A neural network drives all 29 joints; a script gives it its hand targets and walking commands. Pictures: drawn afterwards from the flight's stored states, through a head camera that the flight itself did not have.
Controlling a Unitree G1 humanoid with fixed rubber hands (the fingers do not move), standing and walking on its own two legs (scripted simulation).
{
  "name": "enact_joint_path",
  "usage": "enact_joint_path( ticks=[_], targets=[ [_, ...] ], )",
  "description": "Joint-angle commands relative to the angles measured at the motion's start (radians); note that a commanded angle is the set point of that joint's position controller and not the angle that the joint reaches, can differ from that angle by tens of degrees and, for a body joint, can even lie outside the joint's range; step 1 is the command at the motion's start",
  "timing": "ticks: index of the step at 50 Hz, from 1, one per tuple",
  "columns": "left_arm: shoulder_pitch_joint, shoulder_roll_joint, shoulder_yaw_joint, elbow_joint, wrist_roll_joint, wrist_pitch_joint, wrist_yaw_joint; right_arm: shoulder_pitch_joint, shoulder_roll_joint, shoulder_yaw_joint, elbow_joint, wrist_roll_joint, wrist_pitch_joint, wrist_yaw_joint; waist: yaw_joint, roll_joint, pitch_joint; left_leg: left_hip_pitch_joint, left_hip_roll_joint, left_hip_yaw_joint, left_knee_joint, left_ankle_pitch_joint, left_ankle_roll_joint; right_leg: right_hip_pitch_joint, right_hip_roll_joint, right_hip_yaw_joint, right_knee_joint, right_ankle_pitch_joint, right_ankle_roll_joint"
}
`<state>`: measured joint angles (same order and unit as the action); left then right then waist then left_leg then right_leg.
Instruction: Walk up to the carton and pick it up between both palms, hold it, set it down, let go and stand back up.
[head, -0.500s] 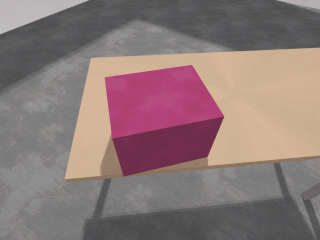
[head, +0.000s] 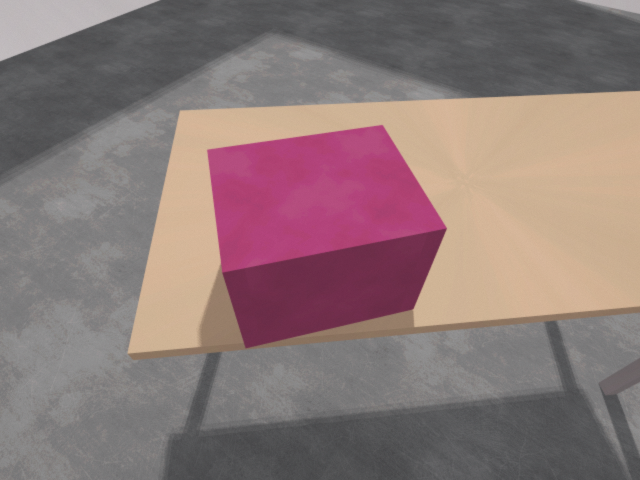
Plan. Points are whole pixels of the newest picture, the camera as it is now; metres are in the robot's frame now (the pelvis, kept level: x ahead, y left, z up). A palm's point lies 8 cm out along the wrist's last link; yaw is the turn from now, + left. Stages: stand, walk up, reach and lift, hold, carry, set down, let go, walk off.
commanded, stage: stand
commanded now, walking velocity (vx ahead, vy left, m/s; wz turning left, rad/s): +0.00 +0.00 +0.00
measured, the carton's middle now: (315, 233) +0.45 +0.02 +0.01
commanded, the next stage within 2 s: none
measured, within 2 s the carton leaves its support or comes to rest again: neither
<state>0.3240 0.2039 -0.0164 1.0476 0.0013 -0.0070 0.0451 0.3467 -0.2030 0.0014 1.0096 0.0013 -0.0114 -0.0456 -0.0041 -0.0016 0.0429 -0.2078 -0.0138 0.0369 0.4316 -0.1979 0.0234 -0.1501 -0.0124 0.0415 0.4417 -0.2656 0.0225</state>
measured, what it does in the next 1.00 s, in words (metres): stands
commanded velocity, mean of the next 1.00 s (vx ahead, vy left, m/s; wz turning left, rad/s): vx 0.00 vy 0.00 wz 0.00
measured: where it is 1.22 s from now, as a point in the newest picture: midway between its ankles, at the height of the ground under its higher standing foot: outside the picture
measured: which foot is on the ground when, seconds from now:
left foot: down 0.00-1.00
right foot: down 0.00-1.00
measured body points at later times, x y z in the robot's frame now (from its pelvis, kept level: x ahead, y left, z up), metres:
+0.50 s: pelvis +0.01 +0.00 +0.00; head +0.02 +0.00 +0.45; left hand +0.01 +0.24 -0.15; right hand +0.01 -0.24 -0.15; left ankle +0.02 +0.10 -0.74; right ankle -0.02 -0.13 -0.74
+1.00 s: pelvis +0.01 +0.00 +0.00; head +0.02 +0.00 +0.45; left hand +0.01 +0.24 -0.15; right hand +0.01 -0.24 -0.15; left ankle +0.02 +0.10 -0.74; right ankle -0.02 -0.13 -0.74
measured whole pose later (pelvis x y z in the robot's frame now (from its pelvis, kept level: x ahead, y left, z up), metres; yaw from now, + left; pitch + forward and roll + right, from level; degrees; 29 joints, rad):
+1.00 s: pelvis +0.01 +0.00 +0.00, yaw +0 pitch -2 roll +0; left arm 0.31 0.20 -0.02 1.06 0.00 -0.01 0.05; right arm 0.33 -0.19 0.01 1.02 0.00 -0.02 -0.05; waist 0.00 0.00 0.04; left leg -0.19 -0.01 0.03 0.43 -0.21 0.02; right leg -0.13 -0.01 0.04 0.43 -0.27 0.02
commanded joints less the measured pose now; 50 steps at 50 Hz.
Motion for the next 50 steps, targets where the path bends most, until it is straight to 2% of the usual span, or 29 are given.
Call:
enact_joint_path(
  ticks=[1, 4, 6, 7, 8, 10, 11, 13, 14, 16, 20, 21, 23, 25, 32, 33, 35, 36, 37, 39, 41, 43, 45, 46, 50],
  targets=[
    [0.076, 0.102, 0.019, -0.015, 0.001, -0.006, 0.002, 0.058, -0.097, -0.018, -0.028, 0.000, -0.005, -0.001, 0.004, -0.005, 0.046, 0.020, 0.116, -0.116, -0.093, -0.009, -0.008, -0.099, -0.072, 0.055, -0.099, 0.048, -0.021],
    [0.071, 0.099, 0.017, -0.014, -0.002, -0.006, 0.002, 0.068, -0.104, -0.018, -0.019, 0.001, -0.005, -0.002, -0.002, -0.005, 0.072, -0.001, 0.113, -0.114, -0.087, 0.001, -0.015, -0.102, -0.072, 0.057, -0.092, 0.067, -0.016],
    [0.075, 0.101, 0.019, -0.017, -0.004, -0.009, 0.003, 0.073, -0.099, -0.017, -0.022, -0.001, -0.007, -0.003, -0.002, -0.026, 0.043, 0.018, 0.114, -0.116, -0.077, 0.046, -0.012, -0.094, -0.074, 0.053, -0.092, 0.096, -0.019],
    [0.079, 0.085, 0.015, -0.013, -0.002, -0.009, 0.002, 0.063, -0.109, -0.021, -0.025, 0.000, -0.007, -0.004, 0.005, -0.003, 0.027, 0.027, 0.115, -0.109, -0.079, 0.045, -0.009, -0.092, -0.075, 0.058, -0.090, 0.091, -0.019],
    [0.079, 0.091, 0.017, -0.014, -0.003, -0.009, 0.003, 0.067, -0.111, -0.021, -0.025, 0.001, -0.007, -0.003, -0.002, -0.018, 0.037, 0.024, 0.113, -0.111, -0.081, 0.041, -0.013, -0.096, -0.075, 0.055, -0.091, 0.092, -0.019],
    [0.069, 0.100, 0.021, -0.018, -0.002, -0.010, 0.003, 0.061, -0.103, -0.018, -0.020, 0.000, -0.007, -0.004, -0.001, 0.015, 0.053, 0.014, 0.115, -0.109, -0.082, 0.038, -0.011, -0.092, -0.075, 0.059, -0.090, 0.097, -0.023],
    [0.075, 0.103, 0.019, -0.017, -0.003, -0.011, 0.004, 0.063, -0.092, -0.015, -0.018, 0.002, -0.007, -0.004, -0.001, 0.001, 0.035, 0.023, 0.115, -0.104, -0.080, 0.055, -0.011, -0.081, -0.076, 0.062, -0.087, 0.108, -0.025],
    [0.073, 0.098, 0.014, -0.017, -0.002, -0.012, 0.004, 0.064, -0.090, -0.013, -0.015, 0.000, -0.010, -0.004, 0.000, 0.016, 0.050, 0.022, 0.112, -0.107, -0.080, 0.082, -0.012, -0.078, -0.078, 0.058, -0.087, 0.126, -0.019],
    [0.080, 0.095, 0.013, -0.021, -0.002, -0.012, 0.003, 0.061, -0.093, -0.013, -0.012, 0.000, -0.010, -0.004, 0.007, 0.014, 0.028, 0.035, 0.114, -0.098, -0.078, 0.074, -0.014, -0.075, -0.079, 0.058, -0.087, 0.121, -0.020],
    [0.060, 0.100, 0.016, -0.023, -0.004, -0.013, 0.004, 0.062, -0.098, -0.017, -0.014, 0.001, -0.012, -0.004, 0.001, -0.021, 0.017, 0.047, 0.115, -0.102, -0.073, 0.092, -0.016, -0.071, -0.077, 0.049, -0.084, 0.134, -0.020],
    [0.079, 0.093, 0.014, -0.013, -0.002, -0.010, 0.004, 0.054, -0.100, -0.015, -0.019, 0.001, -0.009, -0.005, 0.008, 0.013, 0.031, 0.044, 0.112, -0.102, -0.073, 0.071, -0.009, -0.069, -0.082, 0.062, -0.092, 0.121, -0.023],
    [0.072, 0.094, 0.015, -0.014, -0.002, -0.010, 0.005, 0.056, -0.088, -0.013, -0.017, -0.001, -0.007, -0.004, 0.007, 0.001, 0.058, 0.039, 0.115, -0.100, -0.071, 0.087, -0.012, -0.084, -0.080, 0.059, -0.091, 0.130, -0.023],
    [0.071, 0.094, 0.016, -0.012, -0.005, -0.010, 0.005, 0.064, -0.087, -0.013, -0.013, -0.001, -0.006, -0.004, 0.000, 0.016, 0.043, 0.038, 0.114, -0.098, -0.073, 0.090, -0.011, -0.070, -0.083, 0.058, -0.093, 0.129, -0.021],
    [0.060, 0.092, 0.016, -0.016, -0.005, -0.010, 0.003, 0.063, -0.098, -0.017, -0.016, 0.000, -0.008, -0.004, 0.001, -0.013, 0.040, 0.039, 0.116, -0.104, -0.076, 0.084, -0.012, -0.075, -0.075, 0.050, -0.094, 0.123, -0.021],
    [0.064, 0.087, 0.015, -0.012, -0.004, -0.009, 0.004, 0.063, -0.092, -0.011, -0.015, 0.001, -0.010, -0.004, 0.002, 0.004, 0.051, 0.038, 0.116, -0.102, -0.086, 0.090, -0.013, -0.075, -0.082, 0.049, -0.093, 0.131, -0.021],
    [0.064, 0.094, 0.013, -0.013, -0.005, -0.010, 0.004, 0.063, -0.093, -0.011, -0.018, 0.000, -0.012, -0.004, 0.003, -0.013, 0.034, 0.046, 0.121, -0.101, -0.080, 0.093, -0.010, -0.060, -0.083, 0.048, -0.094, 0.128, -0.020],
    [0.069, 0.094, 0.017, -0.006, -0.001, -0.011, 0.004, 0.059, -0.094, -0.012, -0.014, -0.001, -0.011, -0.003, 0.005, 0.011, 0.037, 0.041, 0.116, -0.101, -0.079, 0.089, -0.010, -0.060, -0.083, 0.052, -0.098, 0.131, -0.019],
    [0.067, 0.100, 0.018, -0.008, 0.000, -0.011, 0.004, 0.065, -0.092, -0.010, -0.016, 0.000, -0.010, -0.004, 0.002, -0.016, 0.034, 0.050, 0.117, -0.104, -0.081, 0.091, -0.008, -0.065, -0.083, 0.047, -0.097, 0.132, -0.020],
    [0.068, 0.099, 0.020, -0.009, -0.002, -0.010, 0.004, 0.066, -0.096, -0.012, -0.015, 0.000, -0.011, -0.005, -0.002, 0.001, 0.030, 0.048, 0.114, -0.103, -0.082, 0.084, -0.010, -0.059, -0.082, 0.051, -0.100, 0.119, -0.020],
    [0.065, 0.097, 0.019, -0.012, -0.004, -0.011, 0.004, 0.061, -0.087, -0.007, -0.012, -0.001, -0.012, -0.006, 0.006, -0.011, 0.021, 0.053, 0.118, -0.104, -0.076, 0.116, -0.010, -0.049, -0.084, 0.048, -0.097, 0.144, -0.019],
    [0.067, 0.087, 0.018, -0.006, -0.005, -0.010, 0.003, 0.056, -0.096, -0.011, -0.006, 0.002, -0.013, -0.007, 0.005, 0.002, 0.039, 0.049, 0.115, -0.099, -0.076, 0.123, -0.014, -0.060, -0.083, 0.051, -0.096, 0.146, -0.016],
    [0.062, 0.095, 0.015, -0.006, -0.006, -0.009, 0.006, 0.058, -0.099, -0.012, -0.006, 0.000, -0.015, -0.007, 0.007, -0.016, 0.027, 0.057, 0.120, -0.101, -0.069, 0.164, -0.014, -0.041, -0.083, 0.043, -0.088, 0.167, -0.017],
    [0.078, 0.087, 0.016, -0.001, -0.004, -0.007, 0.006, 0.058, -0.094, -0.010, -0.007, -0.002, -0.013, -0.006, 0.008, 0.008, 0.029, 0.049, 0.117, -0.101, -0.075, 0.131, -0.012, -0.050, -0.083, 0.039, -0.094, 0.156, -0.019],
    [0.073, 0.087, 0.014, -0.001, -0.006, -0.007, 0.006, 0.059, -0.087, -0.008, -0.001, 0.000, -0.011, -0.007, 0.007, -0.009, 0.040, 0.044, 0.118, -0.100, -0.079, 0.116, -0.015, -0.052, -0.086, 0.039, -0.094, 0.143, -0.017],
    [0.060, 0.098, 0.018, 0.002, -0.004, -0.007, 0.006, 0.056, -0.087, -0.008, -0.002, 0.001, -0.009, -0.005, 0.002, 0.003, 0.045, 0.038, 0.113, -0.095, -0.082, 0.088, -0.014, -0.056, -0.086, 0.044, -0.099, 0.120, -0.020]
  ],
)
